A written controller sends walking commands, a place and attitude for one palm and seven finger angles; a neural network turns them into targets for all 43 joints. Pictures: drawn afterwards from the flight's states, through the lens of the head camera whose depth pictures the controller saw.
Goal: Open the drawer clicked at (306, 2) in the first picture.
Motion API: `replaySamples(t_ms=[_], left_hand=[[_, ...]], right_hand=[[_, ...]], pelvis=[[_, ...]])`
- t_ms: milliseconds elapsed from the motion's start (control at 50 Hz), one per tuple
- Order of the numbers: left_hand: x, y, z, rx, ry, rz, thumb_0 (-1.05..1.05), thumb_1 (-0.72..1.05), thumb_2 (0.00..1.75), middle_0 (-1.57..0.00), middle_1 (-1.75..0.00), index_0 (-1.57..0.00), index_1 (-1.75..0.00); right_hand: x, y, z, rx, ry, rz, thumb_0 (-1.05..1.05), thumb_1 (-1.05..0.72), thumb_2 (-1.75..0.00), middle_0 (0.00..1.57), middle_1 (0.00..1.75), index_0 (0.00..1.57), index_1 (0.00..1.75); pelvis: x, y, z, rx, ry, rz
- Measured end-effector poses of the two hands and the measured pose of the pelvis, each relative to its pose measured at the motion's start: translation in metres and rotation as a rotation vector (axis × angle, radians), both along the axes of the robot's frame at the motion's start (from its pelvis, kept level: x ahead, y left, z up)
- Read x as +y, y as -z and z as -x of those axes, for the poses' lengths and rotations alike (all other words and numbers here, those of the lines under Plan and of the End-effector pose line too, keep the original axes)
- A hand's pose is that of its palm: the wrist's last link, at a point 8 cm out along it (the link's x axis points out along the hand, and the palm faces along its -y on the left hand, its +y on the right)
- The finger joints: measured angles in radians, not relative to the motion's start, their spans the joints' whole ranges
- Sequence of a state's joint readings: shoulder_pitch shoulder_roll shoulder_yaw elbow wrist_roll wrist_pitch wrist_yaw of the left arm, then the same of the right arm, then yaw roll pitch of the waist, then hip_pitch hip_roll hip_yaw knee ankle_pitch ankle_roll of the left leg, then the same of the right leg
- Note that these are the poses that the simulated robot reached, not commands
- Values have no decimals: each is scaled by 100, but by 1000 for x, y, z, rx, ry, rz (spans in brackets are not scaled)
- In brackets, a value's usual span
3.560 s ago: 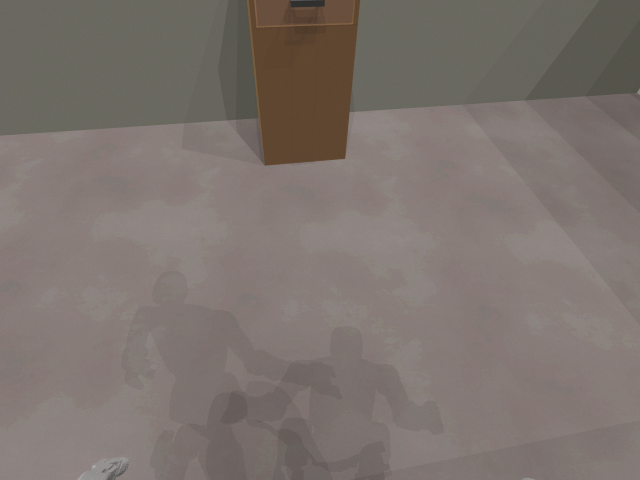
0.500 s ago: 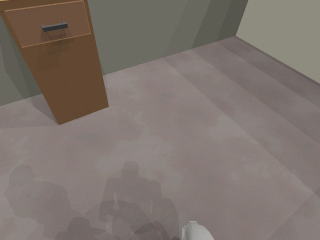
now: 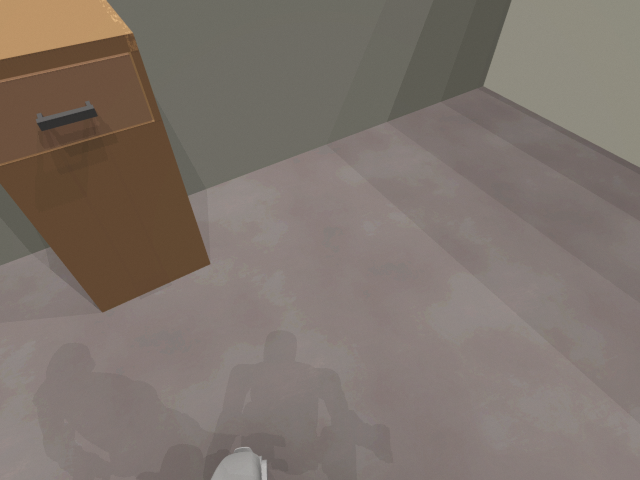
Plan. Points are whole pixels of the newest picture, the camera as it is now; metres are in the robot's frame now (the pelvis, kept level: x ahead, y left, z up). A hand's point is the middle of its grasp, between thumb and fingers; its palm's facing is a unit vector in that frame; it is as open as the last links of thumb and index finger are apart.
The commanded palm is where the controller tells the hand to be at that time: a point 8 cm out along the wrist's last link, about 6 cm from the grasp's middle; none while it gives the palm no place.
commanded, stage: walk to a spot facing it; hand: left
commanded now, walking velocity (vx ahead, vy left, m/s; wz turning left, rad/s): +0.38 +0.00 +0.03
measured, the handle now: (66, 114) +0.87 +0.65 -0.02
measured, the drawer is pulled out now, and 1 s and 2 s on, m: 0.00 0.00 0.00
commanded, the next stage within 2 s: turn to face it in 0.46 s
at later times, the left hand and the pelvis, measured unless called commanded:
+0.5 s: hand (195, 407) +0.26 +0.22 -0.17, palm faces -0.01 -0.98 -0.19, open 7.4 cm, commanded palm none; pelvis +0.21 +0.04 +0.00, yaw -6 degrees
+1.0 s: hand (253, 319) +0.42 +0.15 -0.16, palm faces +0.05 -0.98 -0.20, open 7.2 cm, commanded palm none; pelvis +0.31 -0.03 +0.00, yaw +2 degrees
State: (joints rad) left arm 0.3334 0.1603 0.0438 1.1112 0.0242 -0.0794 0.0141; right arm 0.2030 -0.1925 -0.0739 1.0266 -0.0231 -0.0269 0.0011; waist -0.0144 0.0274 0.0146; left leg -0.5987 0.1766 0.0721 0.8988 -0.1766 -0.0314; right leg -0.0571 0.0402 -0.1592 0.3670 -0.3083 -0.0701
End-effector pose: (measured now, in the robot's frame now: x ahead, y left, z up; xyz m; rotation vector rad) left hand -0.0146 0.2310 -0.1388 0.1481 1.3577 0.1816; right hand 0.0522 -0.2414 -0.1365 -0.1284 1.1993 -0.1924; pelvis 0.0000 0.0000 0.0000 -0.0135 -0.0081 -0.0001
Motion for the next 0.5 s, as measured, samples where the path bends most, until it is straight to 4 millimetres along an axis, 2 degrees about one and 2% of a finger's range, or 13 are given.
replaySamples(t_ms=[60,140,180,200,240,300,400,500], left_hand=[[-1,6,2,58,-47,29,-1,92,90,-20,-30,-20,-29],[1,18,1,156,-99,71,0,91,90,-20,-30,-20,-29],[6,26,-5,209,-107,90,0,91,90,-20,-30,-20,-29],[10,28,-12,225,-104,97,0,91,90,-20,-30,-20,-29],[18,28,-34,224,-87,96,0,91,90,-20,-30,-20,-29],[32,22,-86,160,-51,81,1,91,90,-20,-30,-20,-29],[43,9,-183,10,3,48,0,91,90,-20,-30,-19,-29],[35,-4,-268,-75,73,23,0,92,90,-20,-30,-19,-29]], right_hand=[[6,-5,-61,-45,-65,15,1,-94,-90,20,30,19,30],[29,-5,-136,-97,-137,28,1,-93,-90,20,30,19,30],[41,0,-164,-139,-147,38,1,-92,-90,20,30,19,30],[47,0,-172,-153,-142,37,1,-92,-90,20,30,19,30],[57,-1,-176,-151,-118,24,0,-92,-90,20,30,19,30],[65,-3,-168,-105,-53,6,0,-92,-90,20,30,20,30],[50,-7,-151,-3,29,33,-2,-97,-90,21,30,20,30],[45,1,-132,120,101,-9,-1,-94,-90,20,30,20,30]], pelvis=[[9,3,-29,-3,-9,5],[25,13,-72,-10,-15,5],[36,21,-93,-17,-5,11],[39,23,-101,-25,0,8],[44,20,-116,-40,17,0],[47,10,-138,-48,32,-7],[47,-1,-173,-39,56,-19],[36,-4,-208,-30,97,-32]])
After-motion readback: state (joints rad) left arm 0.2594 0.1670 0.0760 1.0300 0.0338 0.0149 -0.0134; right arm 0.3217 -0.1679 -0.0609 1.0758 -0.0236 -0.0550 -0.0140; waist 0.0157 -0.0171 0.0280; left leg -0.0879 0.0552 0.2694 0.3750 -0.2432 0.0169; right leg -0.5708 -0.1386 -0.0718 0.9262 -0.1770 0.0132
